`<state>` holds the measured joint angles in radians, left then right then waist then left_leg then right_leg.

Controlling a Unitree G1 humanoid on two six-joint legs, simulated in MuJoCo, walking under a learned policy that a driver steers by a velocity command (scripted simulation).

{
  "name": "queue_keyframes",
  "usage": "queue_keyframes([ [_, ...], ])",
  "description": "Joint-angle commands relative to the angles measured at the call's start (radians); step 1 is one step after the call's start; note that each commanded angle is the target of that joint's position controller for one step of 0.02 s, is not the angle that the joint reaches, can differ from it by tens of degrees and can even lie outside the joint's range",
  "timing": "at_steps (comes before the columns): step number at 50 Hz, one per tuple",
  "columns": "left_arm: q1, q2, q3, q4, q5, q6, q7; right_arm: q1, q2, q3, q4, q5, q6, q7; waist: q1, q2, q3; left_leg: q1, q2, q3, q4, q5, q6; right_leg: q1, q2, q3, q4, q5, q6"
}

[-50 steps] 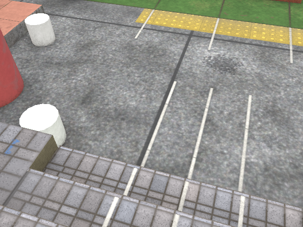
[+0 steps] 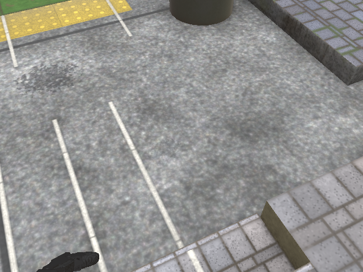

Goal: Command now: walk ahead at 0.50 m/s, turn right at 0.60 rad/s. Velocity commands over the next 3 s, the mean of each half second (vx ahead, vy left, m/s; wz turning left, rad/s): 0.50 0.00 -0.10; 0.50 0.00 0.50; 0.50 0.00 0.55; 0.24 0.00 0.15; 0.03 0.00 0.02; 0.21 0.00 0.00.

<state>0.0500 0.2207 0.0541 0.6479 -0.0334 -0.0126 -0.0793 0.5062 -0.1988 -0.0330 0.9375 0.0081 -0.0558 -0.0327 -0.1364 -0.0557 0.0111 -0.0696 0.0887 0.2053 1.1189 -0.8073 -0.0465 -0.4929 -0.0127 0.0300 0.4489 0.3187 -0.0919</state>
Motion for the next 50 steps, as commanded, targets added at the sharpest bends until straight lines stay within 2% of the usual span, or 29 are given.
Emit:
queue_keyframes([
  [1,0.441,0.23,0.081,0.109,0.024,0.001,0.034,-0.013,-0.161,-0.045,-0.044,-0.009,-0.025,0.001,0.269,-0.106,-0.123,-0.557,-0.012,-0.056,0.714,0.326,0.01,0.802,-0.066,0.064,0.073,0.431,-0.135],
  [2,0.443,0.262,0.056,0.108,0.035,-0.008,0.03,0.182,-0.076,-0.007,-0.068,-0.013,-0.057,0.031,0.176,-0.236,-0.403,-0.845,-0.014,-0.27,0.981,-0.112,-0.015,1.168,-0.238,0.316,0.401,0.577,-0.301],
  [3,0.518,0.235,0.062,0.12,0.001,0.01,0.026,0.1,-0.168,-0.021,-0.122,0.014,-0.076,0.044,0.266,-0.177,-0.566,-0.87,-0.011,-0.349,0.905,-0.094,-0.03,1.188,-0.301,0.454,0.259,0.241,-0.406],
  [4,0.547,0.247,0.064,0.169,-0.009,0.023,0.04,-0.025,-0.146,-0.013,-0.198,0.045,-0.072,0.034,0.264,-0.105,-0.526,-0.957,-0.017,-0.313,0.821,-0.007,-0.033,1.083,-0.343,0.616,0.023,-0.306,-0.393],
  [5,0.357,0.169,0.041,0.126,-0.001,0.02,0.042,-0.158,-0.169,-0.026,-0.207,0.036,-0.047,0.0,0.219,0.136,-0.288,-0.946,0.019,-0.259,0.691,0.21,0.0,0.783,-0.284,0.589,-0.114,-0.573,-0.275],
  [6,0.268,0.19,0.039,0.118,0.025,0.003,0.045,-0.135,-0.142,-0.021,-0.214,0.04,-0.027,-0.02,0.156,0.052,-0.201,-0.925,0.015,-0.273,0.711,0.278,-0.003,0.586,-0.345,0.678,-0.121,-0.563,-0.314],
  [8,0.136,0.073,-0.001,0.096,0.036,-0.043,0.034,-0.066,-0.159,-0.044,-0.162,-0.002,-0.005,-0.029,0.062,0.107,-0.04,-0.719,0.069,-0.345,0.335,0.545,0.012,0.187,-0.223,0.441,-0.056,-0.312,-0.215],
  [11,0.225,0.096,0.008,0.179,0.044,-0.054,0.083,-0.141,-0.098,-0.042,-0.203,-0.037,-0.006,-0.021,0.067,0.02,-0.075,-0.61,0.063,-0.31,0.069,0.658,-0.025,0.125,-0.15,0.286,-0.01,0.018,-0.197],
  [12,0.266,0.136,0.018,0.191,0.063,-0.054,0.087,-0.062,-0.109,-0.047,-0.172,-0.014,-0.002,-0.008,0.059,0.008,-0.133,-0.608,0.045,-0.315,0.123,0.788,-0.014,0.167,-0.161,0.276,0.025,0.057,-0.202],
  [14,0.293,0.125,0.02,0.207,0.028,-0.077,0.098,-0.177,-0.154,-0.062,-0.217,0.005,-0.005,0.009,0.094,0.016,-0.078,-0.683,0.037,-0.391,-0.079,0.977,0.029,0.198,-0.149,0.238,0.029,-0.141,-0.15],
  [18,0.324,0.071,-0.008,0.238,0.015,-0.071,0.123,-0.291,-0.091,-0.048,-0.263,-0.021,-0.001,0.044,0.127,-0.014,-0.002,-0.551,-0.036,-0.368,-0.372,1.347,0.056,0.079,-0.086,0.151,0.114,-0.503,-0.098],
  [23,0.422,0.087,-0.008,0.252,0.038,-0.05,0.122,-0.383,-0.079,-0.033,-0.329,-0.015,0.012,0.074,0.201,0.012,0.063,-0.686,-0.082,-0.41,-0.417,1.157,0.071,0.199,-0.153,0.221,0.312,-0.478,-0.132],
  [26,0.444,0.109,-0.002,0.247,0.032,-0.033,0.136,-0.446,-0.07,-0.02,-0.358,0.018,-0.006,0.107,0.252,0.004,0.108,-0.789,-0.056,-0.366,-0.504,1.002,0.069,0.321,-0.202,0.271,0.424,-0.4,-0.127],
  [28,0.412,0.148,0.004,0.242,0.031,-0.025,0.138,-0.406,-0.082,-0.025,-0.341,0.026,-0.011,0.112,0.228,-0.024,0.11,-0.618,-0.045,-0.271,-0.557,0.856,0.089,0.248,-0.223,0.245,0.465,-0.255,-0.108],
  [29,0.35,0.165,0.009,0.247,0.033,-0.027,0.132,-0.252,-0.106,-0.041,-0.299,0.035,-0.008,0.109,0.143,-0.052,0.06,-0.401,-0.024,-0.262,-0.608,0.837,0.13,0.175,-0.216,0.208,0.58,-0.206,-0.086],
  [30,0.363,0.144,0.002,0.241,0.028,-0.042,0.118,-0.123,-0.151,-0.061,-0.231,0.007,-0.013,0.098,0.092,0.048,-0.04,-0.114,-0.145,-0.129,-0.645,0.955,0.149,0.114,-0.126,0.068,0.779,0.021,-0.06],
  [31,0.288,0.17,0.011,0.225,0.052,-0.073,0.107,0.127,-0.226,-0.089,-0.161,-0.004,-0.005,0.085,-0.057,0.129,-0.112,0.256,-0.117,-0.167,-0.516,1.266,0.213,-0.169,-0.054,-0.014,1.189,-0.137,0.02],
  [32,0.537,0.04,-0.025,0.237,0.053,-0.108,0.076,0.149,-0.236,-0.066,-0.131,0.002,0.0,0.088,0.077,0.413,-0.273,0.567,0.135,-0.547,-0.34,1.511,0.396,-0.53,0.043,-0.015,1.687,-1.171,0.101],
  [33,0.517,0.132,-0.017,0.217,0.031,-0.125,0.065,0.176,-0.202,-0.066,-0.144,0.03,0.017,0.09,0.02,0.341,-0.417,0.58,0.177,-0.751,-0.494,1.226,0.472,-0.522,0.033,0.063,1.667,-1.096,0.128],
  [34,0.335,0.13,-0.018,0.116,-0.013,-0.118,0.077,0.129,-0.248,-0.081,-0.147,0.039,0.03,0.074,0.004,0.293,-0.329,0.528,0.229,-0.904,-0.678,0.855,0.501,-0.669,0.032,0.04,1.562,-0.996,0.142],
  [36,0.142,0.113,-0.018,0.047,-0.009,-0.088,0.128,-0.088,-0.212,-0.059,-0.21,-0.004,0.021,0.051,0.083,-0.006,-0.093,0.144,0.243,-0.984,-0.755,0.594,0.44,-0.653,-0.04,0.072,1.37,-0.815,0.118],
  [37,0.179,0.089,-0.015,0.053,0.022,-0.073,0.135,-0.171,-0.203,-0.053,-0.237,-0.02,0.002,0.058,0.156,-0.031,-0.042,-0.061,0.219,-0.975,-0.742,0.631,0.433,-0.556,-0.061,0.101,1.29,-0.802,0.1],
  [40,0.138,0.117,0.01,0.03,0.074,-0.074,0.131,-0.24,-0.158,-0.039,-0.265,0.015,-0.03,0.027,0.188,0.047,0.043,-0.374,0.011,-0.617,-0.776,0.849,0.331,-0.305,-0.087,0.09,0.622,-0.425,0.133],
  [41,0.097,0.056,-0.006,0.006,0.098,-0.072,0.122,-0.234,-0.164,-0.043,-0.252,0.017,-0.016,0.005,0.179,0.098,-0.02,-0.432,-0.029,-0.555,-0.749,1.01,0.326,-0.152,-0.056,0.041,0.55,-0.329,0.142],
  [42,0.192,0.048,-0.003,0.046,0.087,-0.078,0.104,-0.22,-0.173,-0.046,-0.247,-0.006,-0.006,-0.006,0.202,0.141,-0.114,-0.415,-0.033,-0.534,-0.688,1.123,0.323,-0.041,-0.032,0.031,0.628,-0.148,0.142],
  [43,0.206,0.059,-0.002,0.047,0.075,-0.081,0.094,-0.228,-0.173,-0.049,-0.253,0.006,-0.003,-0.01,0.206,0.134,-0.122,-0.381,-0.038,-0.518,-0.664,1.156,0.318,-0.041,-0.029,0.026,0.6,-0.128,0.14],
  [45,-0.016,0.1,0.008,-0.021,0.069,-0.109,0.076,-0.034,-0.152,-0.047,-0.195,0.033,-0.016,-0.025,0.089,0.084,-0.05,-0.096,-0.03,-0.643,-0.574,0.831,0.306,-0.362,-0.033,0.124,0.364,-0.018,0.093],
  [47,-0.141,0.05,-0.008,-0.075,0.078,-0.12,0.051,-0.038,-0.127,-0.04,-0.183,0.043,0.001,-0.031,0.046,0.065,0.013,-0.311,-0.112,-0.58,-0.567,0.539,0.263,-0.106,0.026,0.061,0.042,0.175,0.089],
  [50,-0.111,0.047,0.001,-0.105,0.04,-0.107,0.037,-0.054,-0.136,-0.044,-0.171,0.037,0.022,-0.029,0.057,0.181,0.005,-0.333,-0.116,-0.654,-0.463,0.46,0.259,0.053,0.029,0.114,0.009,0.142,0.097],
])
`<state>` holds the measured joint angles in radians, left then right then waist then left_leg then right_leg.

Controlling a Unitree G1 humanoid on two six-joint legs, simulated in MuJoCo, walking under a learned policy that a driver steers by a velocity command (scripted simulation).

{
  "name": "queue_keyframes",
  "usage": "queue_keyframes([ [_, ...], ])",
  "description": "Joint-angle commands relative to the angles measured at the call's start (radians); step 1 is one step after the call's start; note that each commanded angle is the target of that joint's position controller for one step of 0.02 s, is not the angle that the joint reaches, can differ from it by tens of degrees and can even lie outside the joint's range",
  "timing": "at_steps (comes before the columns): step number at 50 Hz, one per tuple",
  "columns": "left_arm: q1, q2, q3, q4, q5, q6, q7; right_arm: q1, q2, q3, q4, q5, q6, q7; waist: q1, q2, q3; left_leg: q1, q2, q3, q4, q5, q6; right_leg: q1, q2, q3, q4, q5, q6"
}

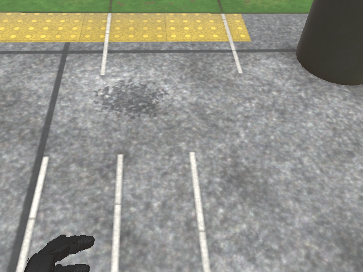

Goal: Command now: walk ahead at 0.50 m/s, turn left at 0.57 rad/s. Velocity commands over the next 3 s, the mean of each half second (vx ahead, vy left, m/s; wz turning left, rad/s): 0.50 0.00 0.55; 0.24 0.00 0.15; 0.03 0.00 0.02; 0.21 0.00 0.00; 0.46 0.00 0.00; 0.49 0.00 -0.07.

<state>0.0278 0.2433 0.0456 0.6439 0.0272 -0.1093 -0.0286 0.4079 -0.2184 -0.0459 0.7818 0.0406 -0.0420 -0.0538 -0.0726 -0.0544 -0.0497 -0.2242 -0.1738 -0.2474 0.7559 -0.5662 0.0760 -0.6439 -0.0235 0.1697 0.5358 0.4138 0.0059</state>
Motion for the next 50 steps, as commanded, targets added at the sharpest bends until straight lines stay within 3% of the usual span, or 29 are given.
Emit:
queue_keyframes([
  [1,-0.092,0.037,0.008,-0.109,-0.021,-0.012,-0.009,0.061,-0.1,-0.031,-0.011,0.014,0.014,-0.011,-0.025,0.171,0.071,-0.095,0.13,-0.203,-0.056,0.161,0.109,0.196,0.022,-0.01,-0.174,0.065,-0.011],
  [3,-0.076,0.044,0.013,-0.099,-0.032,-0.021,0.003,0.073,-0.079,-0.029,0.002,0.012,0.026,-0.029,-0.032,0.165,0.092,0.024,0.108,-0.224,0.105,0.142,0.079,0.224,-0.042,0.038,-0.34,0.113,-0.019],
  [5,0.147,0.059,0.041,-0.018,-0.037,-0.021,0.006,0.067,-0.081,-0.028,0.005,-0.007,0.039,-0.017,0.054,0.111,0.013,-0.042,0.063,-0.148,0.375,0.154,0.051,0.527,-0.078,-0.007,-0.356,0.118,-0.02],
  [6,0.36,0.074,0.053,0.039,-0.038,-0.014,0.003,0.042,-0.051,-0.016,-0.001,-0.021,0.031,0.009,0.156,0.042,-0.057,-0.306,0.044,-0.105,0.585,-0.034,0.029,0.856,-0.131,0.002,-0.152,0.08,-0.031],
  [7,0.557,0.101,0.057,0.091,-0.014,-0.01,-0.002,0.171,0.016,0.002,0.024,0.001,0.012,0.043,0.19,-0.168,-0.207,-0.67,-0.008,-0.082,0.943,-0.336,-0.005,1.284,-0.223,0.036,0.178,0.219,-0.066],
  [8,0.624,0.16,0.069,0.118,-0.031,0.006,-0.006,0.24,-0.023,0.009,0.017,0.031,-0.015,0.052,0.185,-0.31,-0.28,-0.863,0.032,-0.069,1.18,-0.303,-0.04,1.362,-0.328,0.182,0.205,0.208,-0.137],
  [9,0.609,0.216,0.09,0.121,-0.044,0.026,-0.01,0.212,-0.069,0.007,-0.016,0.033,-0.035,0.049,0.174,-0.312,-0.3,-0.96,0.078,-0.018,1.281,-0.237,-0.057,1.297,-0.403,0.307,0.103,-0.037,-0.239],
  [10,0.524,0.26,0.109,0.154,-0.032,0.03,-0.001,0.083,-0.094,0.005,-0.078,0.049,-0.034,0.029,0.135,-0.223,-0.217,-1.021,0.139,0.084,1.264,-0.015,-0.056,1.102,-0.473,0.533,-0.15,-0.697,-0.318],
  [11,0.421,0.137,0.067,0.118,-0.007,0.021,0.011,-0.066,-0.149,-0.016,-0.091,0.04,-0.02,0.007,0.129,-0.007,-0.066,-0.974,0.188,0.121,1.23,0.095,-0.058,0.861,-0.469,0.517,-0.246,-0.761,-0.346],
  [12,0.267,0.061,0.031,0.097,0.0,0.003,0.012,-0.133,-0.191,-0.032,-0.105,0.013,0.002,0.0,0.074,0.071,0.07,-0.839,0.229,0.05,0.994,0.23,-0.047,0.575,-0.411,0.397,-0.26,-0.646,-0.299],
  [13,0.215,0.014,0.017,0.107,-0.02,-0.012,0.017,-0.126,-0.159,-0.037,-0.084,-0.014,0.012,0.001,0.039,0.039,0.113,-0.753,0.249,0.005,0.893,0.281,-0.04,0.44,-0.33,0.285,-0.251,-0.557,-0.227],
  [14,0.178,0.016,0.012,0.12,-0.023,-0.013,0.019,-0.124,-0.12,-0.036,-0.093,-0.014,0.013,0.007,0.008,0.002,0.163,-0.645,0.248,0.013,0.664,0.35,-0.056,0.299,-0.216,0.082,-0.273,-0.48,-0.161],
  [15,0.193,0.032,0.015,0.133,-0.006,-0.012,0.024,-0.16,-0.093,-0.035,-0.111,-0.035,0.003,0.014,0.031,-0.04,0.147,-0.546,0.232,0.083,0.521,0.458,-0.074,0.238,-0.153,-0.031,-0.312,-0.379,-0.144],
  [17,0.276,0.062,0.02,0.174,0.008,-0.008,0.045,-0.212,-0.031,-0.02,-0.145,-0.036,-0.013,0.031,0.054,-0.073,0.089,-0.52,0.226,0.12,0.335,0.591,-0.089,0.326,-0.165,-0.073,-0.296,-0.129,-0.158],
  [20,0.349,0.089,0.023,0.208,-0.025,0.001,0.057,-0.286,0.014,-0.002,-0.181,-0.026,-0.012,0.06,0.092,-0.025,0.048,-0.492,0.199,0.157,0.073,0.716,-0.055,0.477,-0.176,-0.112,-0.285,-0.05,-0.122],
  [26,0.489,0.12,0.025,0.277,-0.041,0.037,0.054,-0.508,0.001,0.003,-0.272,-0.02,-0.014,0.108,0.151,0.014,0.133,-0.562,0.159,0.233,-0.1,0.525,-0.007,0.718,-0.231,-0.116,-0.235,0.0,-0.118],
  [28,0.461,0.143,0.027,0.271,-0.037,0.048,0.053,-0.493,-0.014,0.0,-0.277,-0.03,-0.025,0.114,0.112,-0.019,0.094,-0.407,0.106,0.308,-0.167,0.415,0.022,0.726,-0.211,-0.152,-0.128,0.313,-0.118],
  [29,0.459,0.153,0.026,0.27,-0.04,0.051,0.056,-0.393,-0.041,-0.013,-0.252,-0.039,-0.031,0.112,0.055,-0.043,0.028,-0.215,0.068,0.331,-0.221,0.464,0.044,0.691,-0.189,-0.162,-0.009,0.468,-0.109],
  [30,0.425,0.166,0.025,0.263,-0.043,0.044,0.053,-0.213,-0.101,-0.035,-0.21,-0.041,-0.034,0.103,-0.046,-0.05,-0.062,0.089,0.103,0.267,-0.294,0.686,0.092,0.546,-0.153,-0.182,0.191,0.427,-0.081],
  [31,0.418,0.121,0.007,0.217,-0.007,0.018,0.047,-0.01,-0.233,-0.063,-0.163,-0.072,-0.028,0.083,-0.086,0.108,-0.26,0.545,0.371,-0.029,-0.163,1.235,0.209,0.205,-0.062,-0.228,0.576,-0.141,-0.025],
  [32,0.581,0.056,-0.021,0.264,-0.016,-0.002,0.012,0.019,-0.22,-0.052,-0.139,-0.055,-0.024,0.081,-0.031,0.277,-0.495,0.783,0.642,-0.407,-0.209,1.462,0.421,-0.002,0.062,-0.095,0.869,-1.079,0.015],
  [33,0.515,0.176,0.017,0.261,-0.041,-0.007,0.003,-0.005,-0.174,-0.044,-0.143,-0.056,-0.006,0.075,-0.054,0.13,-0.449,0.661,0.572,-0.313,-0.238,1.369,0.368,-0.015,0.006,0.0,0.883,-1.058,0.014],
  [34,0.369,0.153,0.016,0.198,-0.063,0.005,0.014,-0.136,-0.143,-0.031,-0.152,-0.051,-0.008,0.07,-0.012,0.125,-0.262,0.49,0.519,-0.161,-0.272,1.318,0.3,-0.07,-0.035,-0.048,0.822,-0.987,0.022],
  [35,0.311,0.115,0.013,0.185,-0.052,0.022,0.031,-0.22,-0.102,-0.018,-0.151,-0.04,-0.014,0.073,0.031,0.04,-0.122,0.294,0.447,-0.072,-0.329,1.237,0.241,-0.064,-0.059,-0.087,0.719,-0.935,0.032],
  [36,0.315,0.108,0.02,0.191,-0.04,0.043,0.048,-0.274,-0.074,-0.01,-0.156,-0.036,-0.022,0.074,0.071,0.031,-0.075,0.163,0.405,-0.018,-0.372,1.158,0.206,-0.004,-0.081,-0.093,0.631,-0.885,0.039],
  [40,0.385,0.032,0.014,0.201,-0.021,0.075,0.064,-0.324,-0.094,-0.017,-0.125,-0.073,-0.031,0.08,0.148,0.129,-0.078,-0.123,0.335,0.142,-0.442,1.207,0.191,0.273,-0.05,-0.133,0.403,-0.712,0.071],
  [43,0.29,0.046,0.016,0.175,-0.02,0.079,0.068,-0.278,-0.104,-0.019,-0.079,-0.062,-0.018,0.059,0.117,0.147,-0.099,-0.101,0.33,0.153,-0.439,1.086,0.167,0.295,-0.046,-0.124,0.272,-0.578,0.061],
  [48,0.195,0.079,0.024,0.147,-0.019,0.096,0.067,-0.257,-0.1,-0.013,-0.026,-0.053,-0.007,0.051,0.105,0.158,-0.041,-0.107,0.343,0.085,-0.44,0.708,0.137,0.362,-0.034,-0.108,0.09,-0.558,0.03],
  [50,0.202,0.088,0.026,0.149,-0.005,0.088,0.064,-0.227,-0.078,-0.004,-0.004,-0.039,-0.011,0.051,0.118,0.115,-0.029,-0.109,0.287,0.089,-0.373,0.568,0.066,0.464,-0.039,-0.106,-0.084,-0.399,-0.003],
])
Over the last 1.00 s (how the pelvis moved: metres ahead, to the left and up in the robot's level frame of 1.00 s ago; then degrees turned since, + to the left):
0.57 0.06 -0.21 17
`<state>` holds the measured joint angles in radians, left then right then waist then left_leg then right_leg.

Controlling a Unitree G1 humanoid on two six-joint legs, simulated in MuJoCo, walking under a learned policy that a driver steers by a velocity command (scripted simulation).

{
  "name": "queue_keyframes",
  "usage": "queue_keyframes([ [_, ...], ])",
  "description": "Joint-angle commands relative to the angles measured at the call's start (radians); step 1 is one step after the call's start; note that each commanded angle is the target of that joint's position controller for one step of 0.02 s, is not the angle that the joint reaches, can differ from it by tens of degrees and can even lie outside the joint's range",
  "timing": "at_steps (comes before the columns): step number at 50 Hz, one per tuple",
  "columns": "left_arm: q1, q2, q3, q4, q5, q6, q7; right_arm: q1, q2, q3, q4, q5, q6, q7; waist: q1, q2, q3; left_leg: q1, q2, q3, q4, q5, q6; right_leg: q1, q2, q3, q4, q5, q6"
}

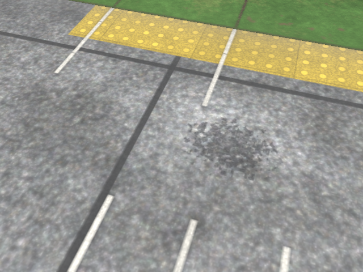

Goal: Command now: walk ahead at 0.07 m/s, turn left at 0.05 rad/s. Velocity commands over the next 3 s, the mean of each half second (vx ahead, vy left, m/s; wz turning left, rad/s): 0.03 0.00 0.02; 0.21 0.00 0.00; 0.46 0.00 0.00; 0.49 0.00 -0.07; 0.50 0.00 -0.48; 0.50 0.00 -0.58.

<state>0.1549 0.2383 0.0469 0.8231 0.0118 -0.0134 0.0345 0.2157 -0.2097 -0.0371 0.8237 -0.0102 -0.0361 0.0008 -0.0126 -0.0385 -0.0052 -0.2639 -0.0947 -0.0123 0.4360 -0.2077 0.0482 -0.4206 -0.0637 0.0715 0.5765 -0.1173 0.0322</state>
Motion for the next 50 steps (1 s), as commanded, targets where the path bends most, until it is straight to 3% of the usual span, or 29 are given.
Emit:
queue_keyframes([
  [1,0.077,0.144,0.034,-0.04,0.014,-0.011,0.003,0.027,-0.079,-0.01,-0.036,-0.002,-0.021,-0.004,0.021,0.025,-0.088,-0.098,0.15,-0.123,0.005,0.087,0.045,0.314,-0.07,0.058,-0.126,0.322,-0.055],
  [2,0.044,0.19,0.047,-0.036,0.004,-0.004,0.006,0.132,-0.072,-0.014,-0.012,-0.002,-0.022,-0.006,-0.049,-0.112,-0.099,-0.126,0.078,-0.058,0.014,-0.075,0.009,0.329,-0.107,0.085,-0.109,0.257,-0.111],
  [3,0.02,0.122,0.036,-0.041,-0.004,0.001,-0.001,0.097,-0.074,-0.01,-0.009,-0.006,-0.012,-0.014,-0.02,-0.116,-0.088,-0.057,0.069,-0.026,0.022,-0.089,-0.017,0.241,-0.09,0.089,-0.143,0.071,-0.121],
  [4,-0.001,0.084,0.025,-0.045,-0.003,0.002,-0.007,0.048,-0.086,-0.013,-0.015,-0.003,0.002,-0.019,-0.007,-0.091,-0.051,-0.043,0.073,-0.024,0.023,-0.072,-0.026,0.193,-0.064,0.082,-0.159,-0.02,-0.108],
  [7,-0.014,0.089,0.021,-0.041,0.001,-0.009,-0.012,0.032,-0.091,-0.019,-0.007,-0.004,0.029,-0.028,-0.003,-0.059,-0.029,-0.017,0.092,-0.04,0.026,-0.003,-0.025,0.174,-0.033,0.055,-0.144,0.015,-0.086],
  [14,-0.006,0.086,0.019,-0.004,-0.009,-0.009,-0.008,0.034,-0.093,-0.027,0.042,0.007,0.032,-0.033,0.009,0.01,-0.051,0.03,0.107,-0.045,0.046,0.109,-0.036,0.232,-0.013,0.031,-0.095,0.169,-0.099],
  [30,-0.025,0.077,0.017,0.082,-0.011,0.011,-0.004,0.042,-0.093,-0.026,0.15,0.008,0.038,-0.047,0.009,0.033,0.013,0.035,0.116,-0.04,0.012,0.05,-0.04,0.22,0.025,-0.001,-0.124,0.042,-0.087],
  [31,-0.006,0.066,0.014,0.1,-0.01,0.012,-0.004,0.068,-0.08,-0.023,0.168,0.008,0.038,-0.046,0.006,0.031,-0.006,0.042,0.108,-0.031,-0.001,-0.061,-0.036,0.226,0.037,-0.011,-0.134,-0.083,-0.087],
  [32,0.003,0.078,0.018,0.109,-0.016,0.015,-0.003,0.075,-0.088,-0.026,0.176,0.014,0.039,-0.047,0.009,0.033,0.017,0.013,0.095,-0.022,0.003,-0.217,-0.023,0.211,0.055,-0.022,-0.132,-0.271,-0.092],
  [33,0.008,0.096,0.024,0.111,-0.022,0.016,-0.002,0.071,-0.102,-0.029,0.173,0.021,0.036,-0.048,0.012,0.034,0.051,-0.027,0.092,-0.024,0.009,-0.356,-0.003,0.177,0.058,-0.015,-0.136,-0.448,-0.103],
  [35,0.015,0.103,0.024,0.108,-0.031,-0.003,-0.003,0.072,-0.095,-0.026,0.163,0.031,0.016,-0.049,0.012,0.016,0.126,-0.091,0.107,-0.047,0.011,-0.481,0.03,0.117,0.027,0.042,-0.169,-0.614,-0.131],
  [38,0.048,0.104,0.027,0.114,-0.039,-0.046,-0.015,0.08,-0.074,-0.021,0.164,0.038,-0.031,-0.036,0.015,0.01,0.14,-0.113,0.125,-0.067,0.04,-0.417,0.054,0.132,-0.023,0.124,-0.181,-0.587,-0.167],
  [41,0.038,0.103,0.025,0.101,-0.043,-0.067,-0.028,0.113,-0.069,-0.02,0.173,0.039,-0.057,-0.02,-0.002,0.007,0.119,-0.058,0.128,-0.081,0.029,-0.366,0.077,0.12,-0.025,0.141,-0.177,-0.527,-0.182],
  [42,0.016,0.093,0.022,0.091,-0.045,-0.072,-0.031,0.145,-0.076,-0.021,0.182,0.041,-0.063,-0.018,-0.017,0.027,0.121,-0.01,0.138,-0.108,-0.006,-0.374,0.093,0.08,0.004,0.1,-0.14,-0.49,-0.171],
  [43,-0.02,0.073,0.015,0.073,-0.047,-0.081,-0.034,0.199,-0.096,-0.026,0.199,0.044,-0.068,-0.017,-0.038,0.085,0.126,0.072,0.171,-0.176,-0.06,-0.385,0.119,0.002,0.051,0.027,-0.056,-0.428,-0.148],
  [44,-0.069,0.049,0.008,0.047,-0.048,-0.095,-0.038,0.277,-0.14,-0.037,0.224,0.047,-0.073,-0.014,-0.066,0.182,0.127,0.198,0.254,-0.322,-0.139,-0.348,0.162,-0.121,0.104,-0.064,0.092,-0.32,-0.118],
  [45,-0.101,0.044,0.004,0.021,-0.05,-0.109,-0.042,0.307,-0.188,-0.049,0.236,0.046,-0.075,-0.01,-0.066,0.26,0.146,0.301,0.382,-0.488,-0.182,-0.218,0.212,-0.255,0.1,-0.111,0.199,-0.234,-0.108],
  [47,-0.174,0.062,0.001,-0.011,-0.045,-0.122,-0.052,0.361,-0.153,-0.041,0.244,0.028,-0.079,-0.004,-0.1,0.207,0.161,0.449,0.482,-0.568,-0.162,0.11,0.253,-0.478,0.052,-0.065,0.364,-0.461,-0.115],
  [48,-0.192,0.061,-0.001,-0.02,-0.05,-0.12,-0.057,0.375,-0.148,-0.04,0.244,0.02,-0.074,-0.004,-0.103,0.175,0.145,0.522,0.49,-0.542,-0.148,0.189,0.243,-0.562,0.018,-0.048,0.42,-0.485,-0.116],
  [50,-0.207,0.065,-0.004,-0.034,-0.051,-0.113,-0.071,0.316,-0.148,-0.036,0.222,0.029,-0.054,-0.01,-0.081,0.141,0.129,0.499,0.449,-0.404,-0.176,0.2,0.173,-0.535,-0.03,-0.056,0.319,-0.38,-0.112],
])
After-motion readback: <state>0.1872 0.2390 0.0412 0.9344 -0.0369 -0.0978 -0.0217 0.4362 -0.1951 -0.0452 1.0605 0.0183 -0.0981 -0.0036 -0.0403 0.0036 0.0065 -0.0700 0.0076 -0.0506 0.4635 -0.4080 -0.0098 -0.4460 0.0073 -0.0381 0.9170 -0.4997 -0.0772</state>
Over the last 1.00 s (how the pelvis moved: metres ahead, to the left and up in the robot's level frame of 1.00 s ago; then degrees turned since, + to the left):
0.48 0.01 -0.12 19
